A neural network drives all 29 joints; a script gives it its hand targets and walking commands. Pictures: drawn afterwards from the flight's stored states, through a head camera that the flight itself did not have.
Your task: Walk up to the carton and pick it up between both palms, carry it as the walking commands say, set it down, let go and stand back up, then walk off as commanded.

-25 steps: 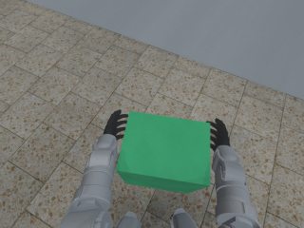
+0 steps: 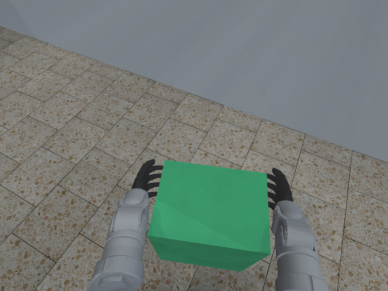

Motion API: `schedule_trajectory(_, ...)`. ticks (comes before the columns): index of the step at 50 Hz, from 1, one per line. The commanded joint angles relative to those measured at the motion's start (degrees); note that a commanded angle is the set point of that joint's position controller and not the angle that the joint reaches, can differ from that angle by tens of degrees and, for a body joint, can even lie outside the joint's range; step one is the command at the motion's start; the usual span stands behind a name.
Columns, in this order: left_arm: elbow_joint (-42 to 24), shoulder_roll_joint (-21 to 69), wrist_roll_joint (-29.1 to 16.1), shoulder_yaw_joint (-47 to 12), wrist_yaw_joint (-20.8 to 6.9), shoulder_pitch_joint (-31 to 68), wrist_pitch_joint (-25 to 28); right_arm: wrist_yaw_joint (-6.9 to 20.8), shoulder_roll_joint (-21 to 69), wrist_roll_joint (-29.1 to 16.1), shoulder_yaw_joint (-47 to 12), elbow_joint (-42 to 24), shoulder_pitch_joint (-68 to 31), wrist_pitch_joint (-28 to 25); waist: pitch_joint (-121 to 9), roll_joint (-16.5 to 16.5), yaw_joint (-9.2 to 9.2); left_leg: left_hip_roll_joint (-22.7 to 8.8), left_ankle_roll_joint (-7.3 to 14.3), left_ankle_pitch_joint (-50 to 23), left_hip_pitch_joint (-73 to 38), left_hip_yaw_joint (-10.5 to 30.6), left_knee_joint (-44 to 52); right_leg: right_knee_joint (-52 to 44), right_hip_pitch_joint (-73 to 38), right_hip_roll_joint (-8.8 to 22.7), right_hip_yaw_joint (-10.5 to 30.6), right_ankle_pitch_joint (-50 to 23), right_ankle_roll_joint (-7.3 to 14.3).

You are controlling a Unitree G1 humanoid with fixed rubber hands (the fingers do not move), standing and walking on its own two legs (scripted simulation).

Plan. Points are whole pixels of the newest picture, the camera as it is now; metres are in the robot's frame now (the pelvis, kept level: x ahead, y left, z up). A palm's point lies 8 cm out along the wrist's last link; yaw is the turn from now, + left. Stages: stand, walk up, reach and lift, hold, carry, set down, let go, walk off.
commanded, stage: reach and lift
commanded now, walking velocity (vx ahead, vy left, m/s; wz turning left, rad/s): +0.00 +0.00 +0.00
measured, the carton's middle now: (206, 221) +0.30 -0.03 -0.09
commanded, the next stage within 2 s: hold in 1.96 s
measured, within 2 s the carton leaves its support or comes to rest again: neither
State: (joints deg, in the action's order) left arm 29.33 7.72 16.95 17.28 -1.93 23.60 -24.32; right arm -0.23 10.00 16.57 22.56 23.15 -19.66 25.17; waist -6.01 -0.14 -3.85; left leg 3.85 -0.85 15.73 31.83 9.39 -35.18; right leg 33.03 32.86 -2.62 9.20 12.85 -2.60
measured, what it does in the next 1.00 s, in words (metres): stands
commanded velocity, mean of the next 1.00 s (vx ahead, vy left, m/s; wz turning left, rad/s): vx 0.00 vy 0.00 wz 0.00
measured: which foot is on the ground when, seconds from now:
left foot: down 0.00-1.00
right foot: down 0.00-1.00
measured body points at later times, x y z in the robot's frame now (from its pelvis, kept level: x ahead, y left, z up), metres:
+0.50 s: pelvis +0.01 +0.00 +0.02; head -0.01 +0.00 +0.47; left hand +0.34 +0.12 +0.04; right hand +0.30 -0.19 +0.05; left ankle +0.01 +0.13 -0.72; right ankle +0.03 -0.14 -0.72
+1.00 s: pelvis +0.01 +0.00 +0.02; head -0.04 +0.00 +0.47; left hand +0.31 +0.14 +0.06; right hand +0.30 -0.17 +0.06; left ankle +0.01 +0.13 -0.72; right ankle +0.03 -0.14 -0.72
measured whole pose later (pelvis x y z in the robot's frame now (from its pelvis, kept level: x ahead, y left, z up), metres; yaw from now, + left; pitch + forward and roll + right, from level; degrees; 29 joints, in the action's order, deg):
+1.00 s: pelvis +0.01 +0.00 +0.02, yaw +1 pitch -7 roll +0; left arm 15.9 9.0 17.0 13.4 -2.4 16.4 -42.3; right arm 0.7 8.9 16.3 16.2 13.6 -15.8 43.6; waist 0.2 -0.3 -2.3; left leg 2.8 -0.1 12.2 2.1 9.2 -21.6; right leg 19.8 3.1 -1.1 8.3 9.8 -2.0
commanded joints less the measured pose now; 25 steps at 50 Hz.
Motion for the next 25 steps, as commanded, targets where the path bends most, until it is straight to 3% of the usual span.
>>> schedule_trajectory(1, -0.2, 53.6, -9.3, -30.5, -13.6, 26.9, 0.9, 13.6, 54.9, -9.6, -33.6, 2.3, -27.0, 0.5, -24.3, 1.3, -0.16, 3.1, 0.1, -14.3, -11.8, -5.1, 7.0, -3.6, -20.5, -4.3, -6.6, -16.1, 0.7)
schedule_trajectory(25, -11.3, 52.3, -14.9, -36.0, -15.0, 23.7, -9.8, 13.1, 54.9, -14.7, -38.1, -7.7, -22.4, 13.1, -11.9, -0.3, -0.98, 2.4, 1.1, -12.5, -24.1, -4.2, 16.4, -13.0, -34.7, -3.0, -6.7, -17.0, -0.3)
